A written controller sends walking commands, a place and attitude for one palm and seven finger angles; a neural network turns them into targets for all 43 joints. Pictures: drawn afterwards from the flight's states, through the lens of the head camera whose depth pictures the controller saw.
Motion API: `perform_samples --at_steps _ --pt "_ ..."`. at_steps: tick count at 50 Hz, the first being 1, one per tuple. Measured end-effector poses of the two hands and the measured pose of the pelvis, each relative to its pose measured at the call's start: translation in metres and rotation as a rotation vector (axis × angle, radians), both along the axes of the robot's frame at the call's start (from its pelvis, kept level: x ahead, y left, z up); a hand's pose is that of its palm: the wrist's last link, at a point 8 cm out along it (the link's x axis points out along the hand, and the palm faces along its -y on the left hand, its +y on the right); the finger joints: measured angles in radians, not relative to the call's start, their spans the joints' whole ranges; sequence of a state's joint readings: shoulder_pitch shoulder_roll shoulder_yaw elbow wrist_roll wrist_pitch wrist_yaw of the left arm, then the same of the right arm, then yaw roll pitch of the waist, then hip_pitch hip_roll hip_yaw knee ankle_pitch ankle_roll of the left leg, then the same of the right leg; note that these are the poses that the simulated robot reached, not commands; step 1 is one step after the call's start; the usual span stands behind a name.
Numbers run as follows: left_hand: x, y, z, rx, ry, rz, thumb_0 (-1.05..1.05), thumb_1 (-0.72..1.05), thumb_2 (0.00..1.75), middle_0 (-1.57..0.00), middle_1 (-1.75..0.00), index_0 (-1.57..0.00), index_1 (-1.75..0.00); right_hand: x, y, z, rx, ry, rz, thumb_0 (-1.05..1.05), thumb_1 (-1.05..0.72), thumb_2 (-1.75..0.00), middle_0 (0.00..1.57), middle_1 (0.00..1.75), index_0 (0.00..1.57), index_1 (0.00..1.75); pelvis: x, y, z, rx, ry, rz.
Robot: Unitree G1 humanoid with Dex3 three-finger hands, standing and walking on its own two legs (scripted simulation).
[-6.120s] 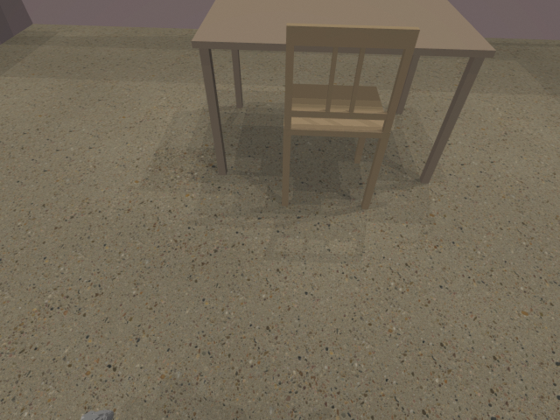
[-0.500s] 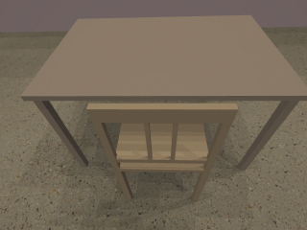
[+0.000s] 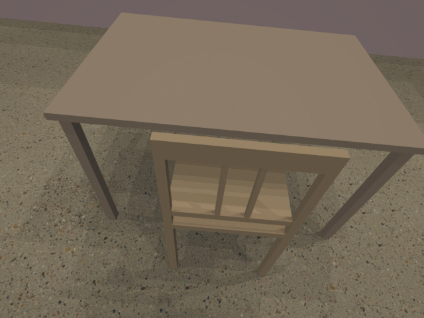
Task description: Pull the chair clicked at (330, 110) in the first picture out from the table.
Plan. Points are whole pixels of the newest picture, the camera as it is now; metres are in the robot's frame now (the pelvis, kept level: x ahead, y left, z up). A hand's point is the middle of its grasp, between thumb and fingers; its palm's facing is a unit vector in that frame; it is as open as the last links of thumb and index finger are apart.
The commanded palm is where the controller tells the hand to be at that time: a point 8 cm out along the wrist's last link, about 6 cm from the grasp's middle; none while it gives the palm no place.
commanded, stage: come to a stop and stand still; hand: left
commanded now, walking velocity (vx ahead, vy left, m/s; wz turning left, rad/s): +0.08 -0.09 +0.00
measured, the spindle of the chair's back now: (221, 190) +0.45 +0.00 -0.11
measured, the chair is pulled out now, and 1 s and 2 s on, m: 0.00 0.00 0.00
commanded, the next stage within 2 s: look again from close up in 0.90 s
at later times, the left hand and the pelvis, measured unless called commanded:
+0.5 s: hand out of the picture -0.04 +0.08 -0.18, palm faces +0.06 -0.99 -0.14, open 7.4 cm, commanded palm none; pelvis -0.01 -0.06 +0.00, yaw +1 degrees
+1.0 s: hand out of the picture -0.04 +0.08 -0.18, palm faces +0.09 -0.98 -0.16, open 7.4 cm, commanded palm none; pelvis +0.01 -0.07 +0.00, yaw +1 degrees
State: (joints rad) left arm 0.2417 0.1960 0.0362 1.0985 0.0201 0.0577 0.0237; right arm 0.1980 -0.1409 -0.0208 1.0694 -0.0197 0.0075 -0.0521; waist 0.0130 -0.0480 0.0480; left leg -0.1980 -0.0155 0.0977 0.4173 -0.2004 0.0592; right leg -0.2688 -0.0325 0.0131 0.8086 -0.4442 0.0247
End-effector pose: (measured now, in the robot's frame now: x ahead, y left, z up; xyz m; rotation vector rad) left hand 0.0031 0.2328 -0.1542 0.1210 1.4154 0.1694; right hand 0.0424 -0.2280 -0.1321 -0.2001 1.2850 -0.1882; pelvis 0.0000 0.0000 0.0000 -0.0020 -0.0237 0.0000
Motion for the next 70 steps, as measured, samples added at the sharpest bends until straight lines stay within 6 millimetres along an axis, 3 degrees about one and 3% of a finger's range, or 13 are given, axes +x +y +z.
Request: perform_samples --at_steps 6,12,21,28,35,50,57,61,66,70 --pt "-0.027 -0.017 0.004 -0.005 0.061 -0.015 0.0 0.91 0.9 -0.19 -0.3 -0.2 -0.3 -0.021 -0.009 -0.007 0.026 0.026 -0.028 0.0 -0.93 -0.9 0.2 0.3 0.2 0.3 -0.008 -0.009 0.0 0.009 0.012 -0.002" --pt "-0.046 -0.046 0.01 0.0 0.068 -0.009 0.0 0.91 0.9 -0.2 -0.3 -0.2 -0.3 -0.054 -0.02 -0.02 0.077 0.104 -0.052 0.0 -0.92 -0.9 0.2 0.3 0.2 0.3 -0.012 -0.027 -0.001 0.013 -0.001 0.007" --pt "-0.054 -0.091 0.009 -0.035 0.069 0.01 0.0 0.91 0.9 -0.2 -0.3 -0.2 -0.3 -0.091 -0.024 -0.024 0.131 0.201 -0.061 0.0 -0.91 -0.9 0.2 0.3 0.2 0.29 -0.01 -0.053 0.0 0.015 -0.014 0.018" --pt "-0.051 -0.115 0.006 -0.055 0.059 0.03 0.0 0.91 0.9 -0.2 -0.3 -0.2 -0.3 -0.096 -0.032 -0.025 0.137 0.234 -0.058 0.0 -0.9 -0.9 0.2 0.3 0.2 0.29 -0.006 -0.067 -0.001 0.014 -0.013 0.026" --pt "-0.05 -0.124 0.004 -0.056 0.068 0.049 0.0 0.91 0.9 -0.2 -0.3 -0.2 -0.3 -0.079 -0.042 -0.026 0.122 0.213 -0.044 0.0 -0.9 -0.9 0.2 0.3 0.2 0.29 0.0 -0.074 -0.003 0.014 -0.011 0.029" --pt "-0.049 -0.105 0.003 -0.034 0.093 0.057 0.0 0.91 0.9 -0.2 -0.3 -0.2 -0.3 -0.028 -0.055 -0.022 0.058 0.126 -0.006 0.01 -0.92 -0.9 0.2 0.3 0.2 0.29 0.012 -0.066 -0.004 0.016 -0.016 0.022" --pt "-0.038 -0.074 0.0 -0.013 0.021 -0.023 0.0 0.9 0.9 -0.2 -0.3 -0.2 -0.3 -0.004 -0.048 -0.016 0.034 -0.035 -0.023 0.01 -0.92 -0.9 0.2 0.3 0.2 0.29 0.006 -0.044 -0.01 -0.016 0.005 -0.013" --pt "-0.02 -0.047 -0.008 0.011 -0.039 -0.031 0.0 0.9 0.9 -0.2 -0.3 -0.2 -0.3 -0.003 -0.032 -0.017 0.024 -0.073 -0.012 0.01 -0.91 -0.9 0.2 0.3 0.2 0.29 0.002 -0.031 -0.016 -0.01 0.002 -0.011" --pt "-0.001 -0.023 -0.002 0.028 -0.116 -0.047 0.0 0.91 0.9 -0.2 -0.3 -0.2 -0.3 -0.009 -0.017 -0.015 0.027 -0.068 0.003 0.0 -0.94 -0.9 0.2 0.3 0.2 0.29 -0.007 -0.015 -0.013 -0.018 0.0 -0.009" --pt "0.003 -0.01 0.003 0.034 -0.126 -0.07 0.0 0.91 0.9 -0.2 -0.3 -0.2 -0.3 -0.018 -0.008 -0.012 0.037 -0.058 0.002 0.0 -0.94 -0.9 0.2 0.3 0.2 0.3 -0.012 -0.007 -0.01 -0.008 0.011 -0.015"
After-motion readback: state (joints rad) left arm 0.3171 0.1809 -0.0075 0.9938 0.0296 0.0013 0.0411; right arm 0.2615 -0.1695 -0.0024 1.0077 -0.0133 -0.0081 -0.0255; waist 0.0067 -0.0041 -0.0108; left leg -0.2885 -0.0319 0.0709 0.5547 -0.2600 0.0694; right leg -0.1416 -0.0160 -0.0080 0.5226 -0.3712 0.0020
